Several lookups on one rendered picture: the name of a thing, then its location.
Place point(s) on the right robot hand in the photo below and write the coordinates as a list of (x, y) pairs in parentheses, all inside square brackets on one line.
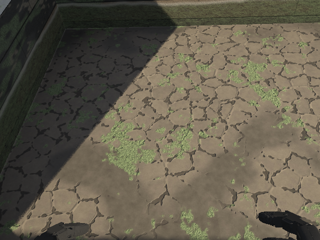
[(291, 223)]

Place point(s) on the left robot hand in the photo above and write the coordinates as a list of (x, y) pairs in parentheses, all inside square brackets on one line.
[(63, 231)]

